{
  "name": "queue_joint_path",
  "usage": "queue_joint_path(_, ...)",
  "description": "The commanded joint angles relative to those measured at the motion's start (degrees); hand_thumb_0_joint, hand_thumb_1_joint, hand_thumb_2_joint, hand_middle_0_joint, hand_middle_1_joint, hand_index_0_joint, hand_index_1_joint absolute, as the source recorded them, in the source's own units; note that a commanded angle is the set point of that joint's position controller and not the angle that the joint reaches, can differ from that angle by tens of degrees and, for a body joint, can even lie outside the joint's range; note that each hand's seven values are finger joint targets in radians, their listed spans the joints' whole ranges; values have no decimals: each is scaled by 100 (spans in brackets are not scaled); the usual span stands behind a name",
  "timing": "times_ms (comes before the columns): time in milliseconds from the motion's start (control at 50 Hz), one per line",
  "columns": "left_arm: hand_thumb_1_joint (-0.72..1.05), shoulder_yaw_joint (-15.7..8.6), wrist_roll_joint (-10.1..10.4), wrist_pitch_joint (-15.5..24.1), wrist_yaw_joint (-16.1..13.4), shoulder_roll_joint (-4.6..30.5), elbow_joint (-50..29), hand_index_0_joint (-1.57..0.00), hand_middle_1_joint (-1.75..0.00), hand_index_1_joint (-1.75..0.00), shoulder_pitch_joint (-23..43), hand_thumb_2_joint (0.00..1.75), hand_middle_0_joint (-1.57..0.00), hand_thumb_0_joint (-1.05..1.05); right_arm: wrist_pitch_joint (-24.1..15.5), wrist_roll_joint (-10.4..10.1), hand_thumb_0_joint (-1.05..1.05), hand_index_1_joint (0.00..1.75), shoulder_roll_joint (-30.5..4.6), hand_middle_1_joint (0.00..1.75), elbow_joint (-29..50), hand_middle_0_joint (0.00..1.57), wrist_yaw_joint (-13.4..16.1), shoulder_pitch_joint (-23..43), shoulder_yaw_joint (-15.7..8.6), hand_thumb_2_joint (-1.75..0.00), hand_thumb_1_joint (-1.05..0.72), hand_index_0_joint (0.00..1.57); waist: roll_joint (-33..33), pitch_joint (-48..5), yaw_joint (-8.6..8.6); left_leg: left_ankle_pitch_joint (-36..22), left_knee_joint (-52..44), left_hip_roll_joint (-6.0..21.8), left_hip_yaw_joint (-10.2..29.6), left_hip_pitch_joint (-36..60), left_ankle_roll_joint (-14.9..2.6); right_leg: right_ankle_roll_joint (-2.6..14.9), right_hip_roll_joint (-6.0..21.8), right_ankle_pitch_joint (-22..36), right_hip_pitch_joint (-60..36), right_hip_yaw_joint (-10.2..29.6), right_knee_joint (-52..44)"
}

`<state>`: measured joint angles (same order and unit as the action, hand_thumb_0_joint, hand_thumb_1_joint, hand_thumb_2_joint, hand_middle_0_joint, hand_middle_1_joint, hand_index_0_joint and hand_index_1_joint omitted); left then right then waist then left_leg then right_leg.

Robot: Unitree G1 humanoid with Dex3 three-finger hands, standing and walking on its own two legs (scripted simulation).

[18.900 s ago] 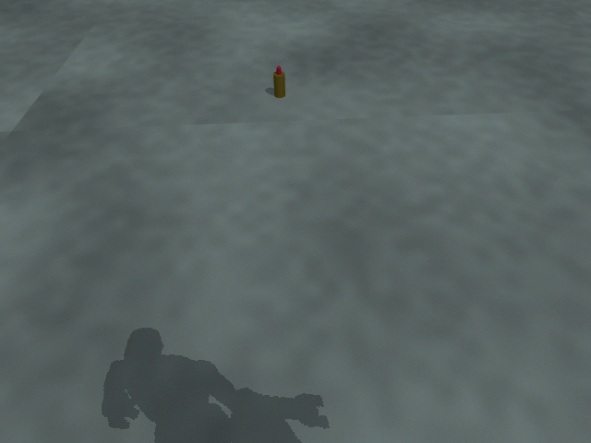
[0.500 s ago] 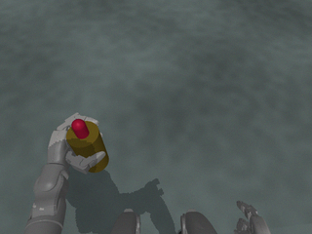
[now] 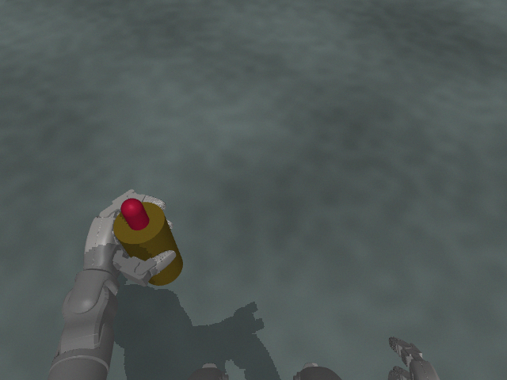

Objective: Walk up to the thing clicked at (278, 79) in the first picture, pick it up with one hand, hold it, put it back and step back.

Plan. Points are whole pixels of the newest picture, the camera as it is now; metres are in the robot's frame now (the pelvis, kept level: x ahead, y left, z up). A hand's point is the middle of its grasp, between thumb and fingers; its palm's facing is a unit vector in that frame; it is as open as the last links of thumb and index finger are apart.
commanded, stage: lift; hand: left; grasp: from the side
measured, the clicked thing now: (148, 239) +0.33 +0.17 +0.03
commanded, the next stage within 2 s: hold in 0.02 s
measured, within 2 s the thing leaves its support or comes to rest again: neither
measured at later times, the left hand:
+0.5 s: hand (148, 237) +0.32 +0.17 +0.05, palm faces -0.04 -1.00 +0.00, open 9.9 cm
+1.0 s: hand (150, 238) +0.32 +0.16 +0.06, palm faces -0.05 -1.00 +0.00, open 9.9 cm
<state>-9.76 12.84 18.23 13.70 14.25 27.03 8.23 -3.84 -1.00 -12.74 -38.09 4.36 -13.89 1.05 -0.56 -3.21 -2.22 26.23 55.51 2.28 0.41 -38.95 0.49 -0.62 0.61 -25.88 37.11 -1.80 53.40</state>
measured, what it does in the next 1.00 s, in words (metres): stands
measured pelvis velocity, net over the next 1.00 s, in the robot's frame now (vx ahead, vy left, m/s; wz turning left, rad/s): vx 0.00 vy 0.00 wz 0.00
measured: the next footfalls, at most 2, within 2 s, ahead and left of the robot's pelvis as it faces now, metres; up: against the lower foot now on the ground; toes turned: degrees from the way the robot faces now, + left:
none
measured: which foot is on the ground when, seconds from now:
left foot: down 0.00-1.00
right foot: down 0.00-1.00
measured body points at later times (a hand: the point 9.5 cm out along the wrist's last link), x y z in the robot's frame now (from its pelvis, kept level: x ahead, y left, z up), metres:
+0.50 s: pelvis +0.00 +0.00 +0.01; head +0.04 +0.00 +0.46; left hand +0.32 +0.22 +0.06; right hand +0.12 -0.25 -0.09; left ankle +0.01 +0.12 -0.68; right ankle +0.01 -0.13 -0.68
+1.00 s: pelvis +0.00 +0.00 +0.02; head +0.03 +0.01 +0.47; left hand +0.32 +0.22 +0.06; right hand +0.12 -0.25 -0.09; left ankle +0.01 +0.12 -0.68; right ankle +0.01 -0.13 -0.68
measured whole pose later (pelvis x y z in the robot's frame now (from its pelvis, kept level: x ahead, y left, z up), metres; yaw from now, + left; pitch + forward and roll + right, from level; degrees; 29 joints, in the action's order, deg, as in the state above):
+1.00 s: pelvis +0.00 +0.00 +0.02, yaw +0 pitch +5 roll -1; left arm -7.7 11.4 19.1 12.0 12.9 28.4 8.3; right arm -3.0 -0.7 -12.7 -38.8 3.5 -13.9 0.7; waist -0.4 -0.6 -1.6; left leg 22.4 47.2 2.0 -0.2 -29.6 0.4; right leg -0.7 0.8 -22.1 28.1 -1.4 45.5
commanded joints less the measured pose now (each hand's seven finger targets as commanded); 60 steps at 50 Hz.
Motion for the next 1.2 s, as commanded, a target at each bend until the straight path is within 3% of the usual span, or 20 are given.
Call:
queue_joint_path(0, 23, -439, 198, 687, 28, 944, -1721, -125, -141, -141, 1977, 128, -123, 0, -213, -6, 0, 30, -817, 30, 652, 20, 67, 35, -312, -90, -89, 20, -316, -1947, 51, -1772, -803, -142, -3, 1330, -58, 126, -109, 1950, -839, 14, -805)
queue_joint_path(100, 24, -453, 200, 720, -2, 911, -1767, -128, -145, -145, 2009, 131, -126, 0, -185, 0, 0, 30, -804, 30, 661, 20, 58, 30, -308, -90, -89, 20, -270, -1960, 94, -1858, -932, -141, 6, 1472, -48, 132, -115, 1991, -1020, -9, -885)
queue_joint_path(160, 22, -343, 188, 708, -24, 801, -1710, -129, -142, -141, 2026, 121, -126, 0, -192, 0, 0, 30, -796, 30, 640, 20, 48, 61, -312, -90, -91, 20, -306, -1813, 31, -1765, -1051, -115, 52, 1548, -25, 147, -138, 1859, -984, -42, -907)
queue_joint_path(220, 21, -415, 122, 690, -84, 886, -1695, -127, -141, -140, 1866, 121, -125, 0, -153, 7, 0, 30, -794, 30, 649, 20, 62, 54, -320, -90, -91, 20, -274, -1903, 106, -1937, -1052, -136, -5, 1589, -46, 133, -118, 2056, -1163, -10, -994)
queue_joint_path(240, 21, -283, 120, 699, -80, 781, -1731, -127, -142, -141, 1940, 121, -125, 0, -148, 0, 0, 30, -803, 30, 668, 20, 57, 67, -316, -90, -90, 20, -277, -1775, 54, -1813, -1104, -138, 2, 1588, -38, 136, -120, 1957, -1131, -10, -1014)
queue_joint_path(340, 24, -363, 123, 706, -88, 855, -1798, -125, -139, -138, 2099, 120, -122, 0, -145, 11, 0, 30, -788, 30, 637, 20, 49, 88, -324, -90, -90, 20, -344, -1776, 64, -1707, -1193, -130, 15, 1707, -28, 134, -128, 1827, -1080, -25, -1114)
queue_joint_path(360, 24, -271, 132, 701, -82, 753, -1650, -126, -140, -139, 2097, 120, -123, 0, -160, 4, 0, 30, -793, 30, 650, 20, 49, 125, -317, -90, -90, 20, -262, -1587, 8, -1612, -1250, -123, 31, 1661, -25, 135, -137, 1740, -1109, -39, -1123)
queue_joint_path(420, 25, -344, 137, 706, -99, 808, -1692, -126, -140, -139, 2052, 120, -124, 0, -163, -4, 0, 30, -787, 30, 672, 20, 44, 176, -303, -90, -90, 20, -256, -1560, 92, -1560, -1283, -158, -22, 1643, -43, 125, -109, 1746, -1197, -10, -1231)
queue_joint_path(460, 25, -330, 143, 717, -90, 826, -1862, -126, -140, -139, 2168, 121, -124, 0, -172, 9, 0, 30, -778, 30, 677, 20, 49, 181, -307, -90, -90, 20, -245, -1759, 73, -1609, -1269, -156, -30, 1706, -47, 115, -102, 1827, -1290, 8, -1241)
queue_joint_path(640, 26, -303, 103, 649, -171, 746, -1739, -127, -142, -141, 2107, 123, -125, 0, -161, 12, 0, 30, -745, 30, 629, 20, 54, 155, -286, -90, -90, 20, -159, -1716, 58, -1875, -1335, -152, -54, 1834, -64, 93, -94, 2119, -1498, 25, -1323)
queue_joint_path(660, 25, -207, 94, 653, -167, 685, -1773, -126, -141, -140, 2251, 123, -124, 0, -166, 17, 0, 30, -746, 30, 628, 20, 42, 196, -286, -90, -89, 20, -304, -1591, 46, -1780, -1362, -151, -52, 1831, -46, 107, -100, 1996, -1393, 19, -1335)
queue_joint_path(740, 25, -426, 74, 642, -207, 825, -1330, -127, -142, -141, 2264, 123, -124, 0, -159, 16, 0, 30, -801, 30, 607, 20, 23, 195, -329, -90, -90, 20, -125, -1412, 56, -1460, -1464, -131, -10, 1671, -62, 121, -122, 1659, -1307, -12, -1370)
queue_joint_path(780, 27, -296, 73, 676, -172, 673, -1231, -127, -143, -142, 2067, 125, -125, 0, -144, 16, 0, 30, -772, 30, 625, 20, 5, 225, -316, -90, -90, 20, -45, -1373, 70, -1504, -1427, -169, -66, 1637, -82, 98, -91, 1759, -1376, 17, -1430)
queue_joint_path(840, 26, -266, 69, 768, -139, 799, -1712, -128, -143, -143, 2254, 124, -126, 0, -150, 13, 0, 30, -765, 30, 671, 20, -15, 251, -310, -90, -90, 20, -316, -1685, 143, -1637, -1444, -179, -76, 1829, -54, 120, -83, 1863, -1543, 31, -1402)
queue_joint_path(940, 26, -74, 86, 733, -162, 594, -1737, -128, -143, -142, 2264, 123, -126, 0, -177, 8, 0, 30, -762, 30, 627, 20, -27, 186, -309, -90, -90, 20, -318, -1660, 16, -1745, -1472, -139, -15, 1995, -31, 122, -129, 1907, -1416, -17, -1397)
queue_joint_path(980, 25, -246, 104, 738, -246, 690, -1564, -128, -143, -142, 2426, 124, -126, 0, -189, -6, 0, 30, -793, 30, 608, 20, -30, 228, -328, -90, -90, 20, -107, -1395, 34, -1424, -1534, -136, -4, 1756, -61, 118, -123, 1640, -1362, -18, -1453)
queue_joint_path(1020, 23, -421, 70, 780, -315, 898, -1683, -128, -144, -143, 2478, 125, -126, 0, -186, 5, 0, 30, -758, 30, 610, 20, -25, 230, -305, -90, -90, 20, -303, -1567, 119, -1460, -1539, -149, -29, 1827, -52, 121, -108, 1662, -1414, 2, -1457)
queue_joint_path(1040, 22, -354, 86, 768, -314, 741, -1536, -128, -144, -143, 2327, 124, -126, 0, -190, -1, 0, 30, -780, 30, 610, 20, -21, 225, -322, -90, -90, 20, -117, -1479, 44, -1435, -1564, -136, -18, 1867, -62, 109, -120, 1633, -1384, -10, -1473)
queue_joint_path(1100, 24, -385, 37, 785, -306, 778, -1442, -129, -145, -145, 1986, 127, -127, 0, -189, 8, 0, 30, -774, 30, 619, 20, -23, 243, -327, -90, -90, 20, -52, -1571, 134, -1575, -1513, -168, -52, 1795, -74, 105, -91, 1799, -1587, 9, -1477)
queue_joint_path(1180, 25, -60, 36, 807, -192, 630, -1713, -130, -146, -145, 2230, 126, -128, 0, -198, -2, 0, 30, -800, 30, 637, 20, -48, 234, -338, -90, -90, 20, -298, -1639, 32, -1698, -1536, -146, -32, 2024, -40, 131, -115, 1878, -1485, -4, -1432)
